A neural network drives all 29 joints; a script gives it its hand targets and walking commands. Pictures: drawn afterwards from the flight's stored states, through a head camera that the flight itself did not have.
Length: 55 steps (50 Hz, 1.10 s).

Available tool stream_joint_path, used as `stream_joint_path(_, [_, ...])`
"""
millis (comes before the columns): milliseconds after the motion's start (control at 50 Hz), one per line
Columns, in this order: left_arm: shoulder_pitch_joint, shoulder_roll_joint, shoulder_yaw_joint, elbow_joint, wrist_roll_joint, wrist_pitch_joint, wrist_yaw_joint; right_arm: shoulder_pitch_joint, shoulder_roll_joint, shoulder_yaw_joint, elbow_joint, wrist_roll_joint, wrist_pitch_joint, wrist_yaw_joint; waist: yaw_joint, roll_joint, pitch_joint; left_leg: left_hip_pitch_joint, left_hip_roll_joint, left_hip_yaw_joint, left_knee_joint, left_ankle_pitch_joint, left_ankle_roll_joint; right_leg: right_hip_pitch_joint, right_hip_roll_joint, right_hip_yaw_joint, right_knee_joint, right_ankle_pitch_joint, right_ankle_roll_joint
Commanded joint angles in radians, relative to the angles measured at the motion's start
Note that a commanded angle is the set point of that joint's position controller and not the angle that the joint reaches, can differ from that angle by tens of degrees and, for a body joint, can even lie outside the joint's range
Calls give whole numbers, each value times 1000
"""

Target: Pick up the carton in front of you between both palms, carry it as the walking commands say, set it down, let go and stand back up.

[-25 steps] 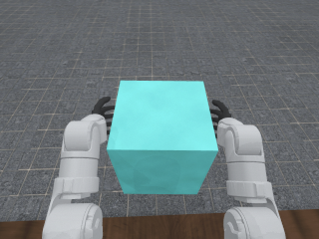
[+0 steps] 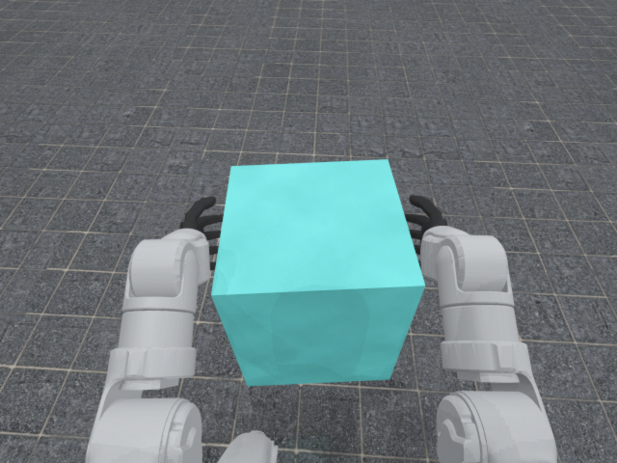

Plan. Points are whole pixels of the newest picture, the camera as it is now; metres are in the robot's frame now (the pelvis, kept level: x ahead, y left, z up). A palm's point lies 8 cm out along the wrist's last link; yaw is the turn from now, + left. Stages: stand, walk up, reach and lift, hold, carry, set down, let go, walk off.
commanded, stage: carry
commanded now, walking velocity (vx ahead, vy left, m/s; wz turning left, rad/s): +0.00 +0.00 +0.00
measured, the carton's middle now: (314, 278) +0.36 +0.02 +0.02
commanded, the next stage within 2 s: none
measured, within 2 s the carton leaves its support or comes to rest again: neither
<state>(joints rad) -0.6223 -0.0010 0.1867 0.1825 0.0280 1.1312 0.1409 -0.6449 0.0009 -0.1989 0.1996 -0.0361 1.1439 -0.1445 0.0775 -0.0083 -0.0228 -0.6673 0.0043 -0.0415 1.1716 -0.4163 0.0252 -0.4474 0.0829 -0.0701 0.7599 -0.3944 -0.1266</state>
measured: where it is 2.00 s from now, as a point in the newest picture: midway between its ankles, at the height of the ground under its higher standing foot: (315, 428)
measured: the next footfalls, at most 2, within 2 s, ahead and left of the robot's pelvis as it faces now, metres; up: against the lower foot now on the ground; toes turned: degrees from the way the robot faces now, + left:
left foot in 0.24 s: +0.36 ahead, +0.10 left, -0.10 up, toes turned +1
right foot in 0.56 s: +0.40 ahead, -0.09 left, -0.10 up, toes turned +0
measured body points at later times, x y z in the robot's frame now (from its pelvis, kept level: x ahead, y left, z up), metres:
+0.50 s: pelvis +0.28 +0.03 -0.08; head +0.37 +0.04 +0.36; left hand +0.67 +0.16 -0.02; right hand +0.65 -0.14 -0.02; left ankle +0.32 +0.09 -0.81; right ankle +0.33 -0.11 -0.79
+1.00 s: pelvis +0.36 +0.01 -0.08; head +0.35 +0.01 +0.37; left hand +0.72 +0.18 +0.04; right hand +0.73 -0.13 +0.03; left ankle +0.32 +0.10 -0.81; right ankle +0.36 -0.09 -0.81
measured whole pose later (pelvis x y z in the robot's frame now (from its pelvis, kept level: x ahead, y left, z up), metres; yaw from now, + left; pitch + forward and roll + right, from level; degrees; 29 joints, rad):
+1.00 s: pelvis +0.36 +0.01 -0.08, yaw +1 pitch +3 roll +0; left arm -0.68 0.01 0.20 0.26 0.03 1.16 0.13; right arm -0.66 0.00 -0.20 0.24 -0.05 1.17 -0.14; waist 0.03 0.00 -0.11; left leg -0.28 -0.05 0.01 0.58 -0.36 0.05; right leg -0.35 0.02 -0.03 0.60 -0.30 -0.03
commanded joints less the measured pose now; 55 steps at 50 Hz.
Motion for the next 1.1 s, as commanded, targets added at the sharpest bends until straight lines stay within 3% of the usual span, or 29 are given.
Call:
stream_joint_path(0, [-820,-1187,-688,-189,-516,-39,-272,-659,1082,568,-147,322,-52,204,-3,-70,-465,-137,21,4,-48,179,-6,466,-318,452,-140,739,-129])
stream_joint_path(20, [-827,-1201,-695,-202,-526,-46,-274,-658,1075,573,-167,315,-60,199,10,-47,-458,-205,33,-10,-151,330,-4,521,-254,383,-91,647,-98])
stream_joint_path(100, [-782,-1183,-714,-236,-542,-65,-272,-647,1030,606,-231,292,-72,182,65,-31,-404,-43,-26,89,-507,602,4,441,-151,275,-26,508,-81])
stream_joint_path(160, [-717,-1138,-715,-232,-528,-65,-267,-621,973,617,-267,280,-63,175,57,-116,-374,196,-66,138,-701,795,26,344,-90,170,108,502,-30])
stream_joint_path(200, [-672,-1114,-714,-195,-505,-61,-268,-581,936,614,-260,270,-50,182,-2,-121,-374,390,7,112,-919,995,45,312,-94,139,253,497,12])
stream_joint_path(220, [-656,-1102,-710,-165,-491,-58,-269,-577,910,608,-254,267,-41,189,-49,-77,-385,553,34,129,-940,1010,36,241,-88,125,360,454,35])
stream_joint_path(240, [-665,-1083,-698,-143,-473,-51,-269,-583,874,595,-238,260,-34,196,-60,135,-420,811,171,45,-774,1447,64,18,-12,66,593,-94,86])
stream_joint_path(260, [-677,-1070,-684,-101,-465,-29,-265,-543,855,568,-161,244,-28,199,-109,230,-537,1137,389,-185,-509,1900,229,-253,6,98,737,-427,165])
stream_joint_path(280, [-636,-1060,-666,-78,-451,-18,-260,-483,868,566,-107,253,-21,207,-135,188,-594,1187,398,-230,-508,1829,260,-335,-34,128,725,-404,156])
stream_joint_path(300, [-641,-1067,-662,-95,-443,-14,-254,-484,905,573,-115,285,-24,217,-165,163,-632,1208,356,-233,-551,1553,251,-415,-53,159,667,-270,140])
stream_joint_path(320, [-659,-1086,-657,-103,-434,-12,-247,-536,962,593,-144,324,-26,225,-155,120,-642,1146,314,-216,-551,1465,212,-378,-77,138,554,-196,129])
stream_joint_path(340, [-662,-1105,-641,-127,-419,-13,-238,-594,1010,621,-197,361,-28,232,-138,123,-674,1082,313,-240,-543,1371,232,-348,-98,153,501,-147,127])
stream_joint_path(360, [-672,-1112,-636,-158,-402,-17,-228,-655,1065,650,-236,403,-32,239,-124,45,-639,940,271,-202,-612,1203,227,-264,-106,146,339,-51,132])
stream_joint_path(460, [-652,-1104,-645,-260,-347,-35,-194,-764,1138,738,-371,496,-53,252,-116,174,-652,746,185,-58,-593,1234,181,28,-43,44,-3,76,137])
stream_joint_path(500, [-620,-1079,-653,-279,-327,-43,-189,-738,1126,755,-378,499,-59,256,-110,150,-646,728,157,-26,-530,1204,157,95,-39,15,-150,217,123])
stream_joint_path(520, [-605,-1062,-657,-284,-318,-45,-190,-725,1120,763,-376,496,-62,257,-99,136,-650,678,138,-17,-497,1140,136,184,-51,16,-251,343,107])
stream_joint_path(540, [-599,-1047,-660,-291,-315,-46,-194,-711,1107,767,-373,492,-64,257,-87,123,-648,579,118,-31,-478,969,105,296,-109,86,-280,486,68])
stream_joint_path(560, [-598,-1024,-662,-289,-313,-44,-199,-701,1089,773,-360,484,-61,255,-69,2,-672,400,77,-13,-422,635,64,475,-250,216,-177,1025,-5])
stream_joint_path(580, [-584,-1001,-666,-272,-302,-47,-201,-691,1093,778,-358,491,-53,254,-61,-135,-683,302,32,-3,-451,321,19,585,-343,284,-98,1309,-89])
stream_joint_path(600, [-568,-1001,-672,-271,-313,-45,-206,-707,1079,779,-374,490,-49,253,-36,-199,-681,259,16,10,-471,127,8,632,-362,311,-111,1353,-105])
stream_joint_path(620, [-579,-1001,-679,-274,-323,-39,-212,-712,1071,774,-363,480,-43,250,-36,-205,-660,259,13,14,-519,89,2,633,-352,294,-115,1334,-91])
stream_joint_path(660, [-594,-998,-688,-263,-345,-25,-225,-675,1048,748,-308,448,-31,246,-54,-151,-628,401,9,29,-595,232,13,515,-294,226,-99,1238,-35])
stream_joint_path(740, [-623,-1019,-682,-200,-365,-4,-245,-590,1031,679,-178,391,-16,254,-82,47,-598,667,117,-33,-524,965,75,210,-176,129,-79,699,39])
stream_joint_path(760, [-641,-1029,-679,-184,-369,-1,-248,-591,1033,663,-158,384,-15,256,-85,67,-578,681,136,-42,-525,1044,83,174,-161,120,-94,608,51])
stream_joint_path(800, [-680,-1052,-671,-150,-383,3,-255,-619,1037,638,-133,372,-13,259,-81,68,-538,642,128,-30,-539,992,78,188,-163,118,-134,602,57])
stream_joint_path(860, [-706,-1079,-640,-84,-400,10,-265,-655,1046,605,-98,363,-9,255,-68,22,-513,562,87,-10,-556,731,49,270,-211,146,-144,815,37])
stream_joint_path(900, [-710,-1092,-611,-40,-401,13,-269,-670,1051,584,-74,359,-5,251,-65,-7,-502,554,79,-8,-575,638,40,283,-225,152,-152,850,35])
stream_joint_path(980, [-718,-1107,-557,18,-396,18,-270,-694,1060,546,-32,355,3,248,-70,4,-494,582,120,-30,-576,733,51,251,-205,134,-152,639,59])
stream_joint_path(1080, [-800,-1126,-541,-16,-407,19,-264,-794,1093,545,-71,382,4,244,-67,4,-441,497,110,-44,-635,449,54,252,-207,156,-202,427,58])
